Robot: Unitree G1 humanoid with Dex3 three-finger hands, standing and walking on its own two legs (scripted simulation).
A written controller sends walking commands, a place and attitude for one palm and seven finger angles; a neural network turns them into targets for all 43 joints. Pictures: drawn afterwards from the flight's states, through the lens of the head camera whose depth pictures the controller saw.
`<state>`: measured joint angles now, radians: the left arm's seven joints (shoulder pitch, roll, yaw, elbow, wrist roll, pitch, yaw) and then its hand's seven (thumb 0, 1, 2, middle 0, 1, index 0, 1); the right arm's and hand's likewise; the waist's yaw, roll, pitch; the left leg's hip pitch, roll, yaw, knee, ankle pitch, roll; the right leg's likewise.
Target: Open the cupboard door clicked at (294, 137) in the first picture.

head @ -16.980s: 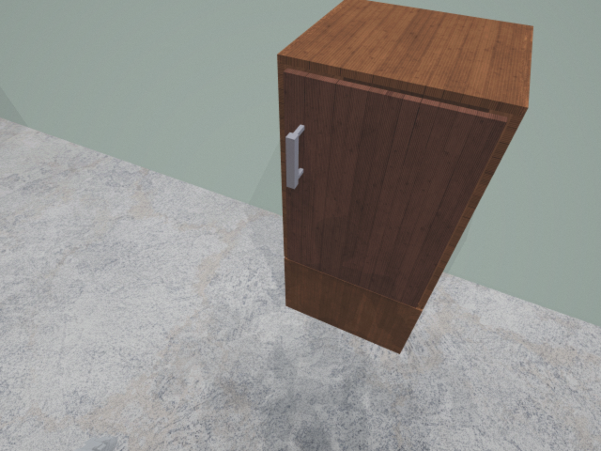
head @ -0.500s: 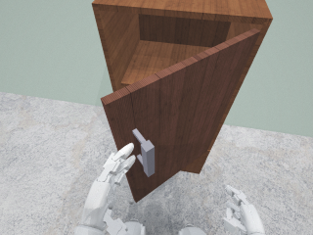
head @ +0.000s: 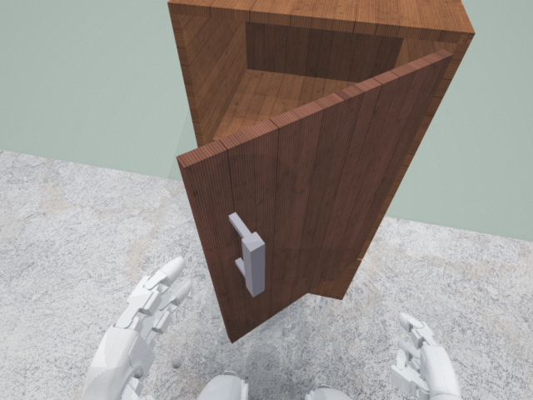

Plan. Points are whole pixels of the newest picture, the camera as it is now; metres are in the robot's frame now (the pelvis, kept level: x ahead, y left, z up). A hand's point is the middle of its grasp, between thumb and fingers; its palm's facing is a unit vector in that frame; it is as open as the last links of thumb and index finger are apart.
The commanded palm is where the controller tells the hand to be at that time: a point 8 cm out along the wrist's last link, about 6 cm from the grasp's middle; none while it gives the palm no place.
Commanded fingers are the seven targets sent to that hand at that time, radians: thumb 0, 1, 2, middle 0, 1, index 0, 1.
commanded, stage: draw the hand back to the body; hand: left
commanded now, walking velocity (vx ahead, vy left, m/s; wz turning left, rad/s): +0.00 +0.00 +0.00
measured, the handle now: (246, 256) +0.30 +0.05 +0.09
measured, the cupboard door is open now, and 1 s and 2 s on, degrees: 46 46 46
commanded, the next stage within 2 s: step back with the hand held close in 1.62 s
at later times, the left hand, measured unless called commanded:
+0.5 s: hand (120, 340) +0.17 +0.16 +0.14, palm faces -0.13 -0.99 -0.07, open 16.3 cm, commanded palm +0.14 +0.23 +0.16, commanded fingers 0.00 -0.36 0.36 -0.16 -0.30 -0.16 -0.30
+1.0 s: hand (14, 269) +0.21 +0.25 +0.21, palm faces +0.33 -0.86 -0.38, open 12.0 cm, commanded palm +0.16 +0.29 +0.24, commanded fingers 0.00 0.51 0.74 -0.19 -0.30 -0.19 -0.30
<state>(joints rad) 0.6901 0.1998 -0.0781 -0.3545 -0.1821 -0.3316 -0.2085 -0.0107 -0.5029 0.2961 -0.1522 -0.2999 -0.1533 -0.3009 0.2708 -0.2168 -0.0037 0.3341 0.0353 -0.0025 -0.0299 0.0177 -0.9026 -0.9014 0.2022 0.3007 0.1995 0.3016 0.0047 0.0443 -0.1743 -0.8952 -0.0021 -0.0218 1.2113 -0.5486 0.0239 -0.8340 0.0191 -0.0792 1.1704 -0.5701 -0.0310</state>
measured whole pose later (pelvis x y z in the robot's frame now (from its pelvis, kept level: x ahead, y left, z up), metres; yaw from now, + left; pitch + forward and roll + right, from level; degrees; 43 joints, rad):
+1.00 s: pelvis +0.03 +0.02 +0.08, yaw +0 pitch +0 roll -1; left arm 0.61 0.33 0.19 -0.50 -0.06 0.02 0.13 0.00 0.18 0.59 -0.18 -0.30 -0.18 -0.30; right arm 0.26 -0.21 0.07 0.52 0.02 -0.08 -0.10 0.02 -0.90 -0.90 0.20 0.30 0.20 0.30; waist 0.06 0.06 -0.07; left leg -0.29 -0.03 0.01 0.65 -0.35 0.05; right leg -0.23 0.00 -0.03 0.59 -0.35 0.01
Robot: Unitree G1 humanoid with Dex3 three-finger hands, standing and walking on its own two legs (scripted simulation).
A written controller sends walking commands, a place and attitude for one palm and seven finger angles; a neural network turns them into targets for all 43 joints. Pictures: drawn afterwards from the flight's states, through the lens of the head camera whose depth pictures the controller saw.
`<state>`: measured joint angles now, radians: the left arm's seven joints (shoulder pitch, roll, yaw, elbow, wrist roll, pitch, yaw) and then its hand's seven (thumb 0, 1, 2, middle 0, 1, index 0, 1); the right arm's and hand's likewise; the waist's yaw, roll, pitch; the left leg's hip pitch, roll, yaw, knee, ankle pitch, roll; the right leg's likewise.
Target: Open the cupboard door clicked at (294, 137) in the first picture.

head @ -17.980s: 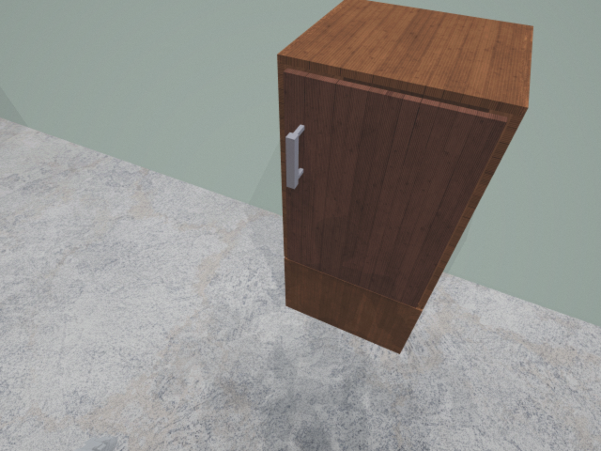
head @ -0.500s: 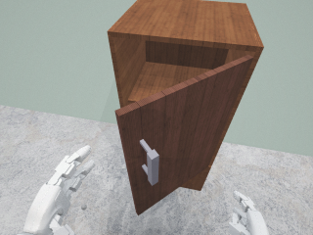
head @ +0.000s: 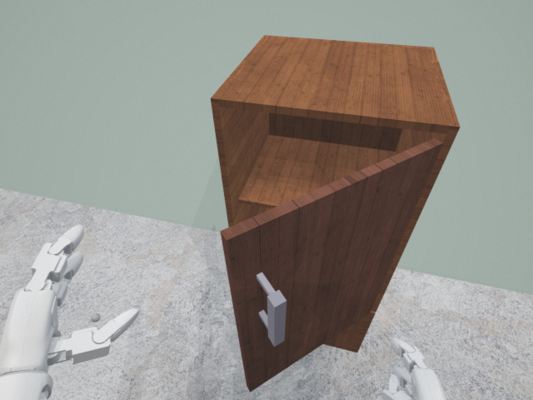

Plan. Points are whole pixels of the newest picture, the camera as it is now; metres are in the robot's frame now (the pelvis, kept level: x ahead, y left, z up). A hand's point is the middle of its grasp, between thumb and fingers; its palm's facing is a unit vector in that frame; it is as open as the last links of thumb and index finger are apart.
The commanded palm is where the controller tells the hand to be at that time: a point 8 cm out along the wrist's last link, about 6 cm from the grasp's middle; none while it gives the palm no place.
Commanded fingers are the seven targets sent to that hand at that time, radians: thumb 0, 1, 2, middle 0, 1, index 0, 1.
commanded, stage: draw the hand back to the body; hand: left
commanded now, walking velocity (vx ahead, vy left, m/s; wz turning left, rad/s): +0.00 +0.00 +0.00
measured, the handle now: (269, 309) +0.27 +0.03 +0.00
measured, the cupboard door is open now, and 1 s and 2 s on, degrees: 46 46 46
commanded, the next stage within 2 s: step back with the hand held close in 0.62 s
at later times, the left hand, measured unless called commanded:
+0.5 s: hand (75, 289) +0.18 +0.24 +0.17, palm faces +0.43 -0.82 -0.38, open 7.6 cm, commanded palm +0.14 +0.28 +0.19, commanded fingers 0.00 0.90 0.90 -0.20 -0.30 -0.20 -0.30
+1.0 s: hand (80, 289) +0.18 +0.23 +0.17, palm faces +0.36 -0.80 -0.48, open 7.4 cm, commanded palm +0.13 +0.27 +0.19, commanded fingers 0.00 0.90 0.90 -0.20 -0.30 -0.20 -0.30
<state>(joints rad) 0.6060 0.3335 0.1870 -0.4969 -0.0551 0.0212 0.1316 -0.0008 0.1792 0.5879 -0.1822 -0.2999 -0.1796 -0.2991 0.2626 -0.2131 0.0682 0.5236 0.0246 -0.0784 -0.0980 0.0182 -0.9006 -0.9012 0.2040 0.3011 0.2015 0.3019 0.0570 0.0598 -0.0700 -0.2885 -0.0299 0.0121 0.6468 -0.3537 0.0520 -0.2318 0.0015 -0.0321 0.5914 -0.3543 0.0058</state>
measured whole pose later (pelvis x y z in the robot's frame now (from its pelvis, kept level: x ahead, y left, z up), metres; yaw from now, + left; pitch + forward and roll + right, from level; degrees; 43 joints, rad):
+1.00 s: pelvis -0.02 -0.02 +0.02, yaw -2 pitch -1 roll -1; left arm 0.52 0.38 0.37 -0.41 -0.05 -0.14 0.11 0.02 0.89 0.89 -0.21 -0.30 -0.21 -0.30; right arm 0.17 -0.25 -0.01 0.58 0.01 -0.01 -0.07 0.02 -0.90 -0.90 0.20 0.30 0.20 0.30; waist 0.01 0.06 0.02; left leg -0.20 0.01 0.03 0.43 -0.21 0.02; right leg -0.16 0.04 -0.01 0.39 -0.20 -0.02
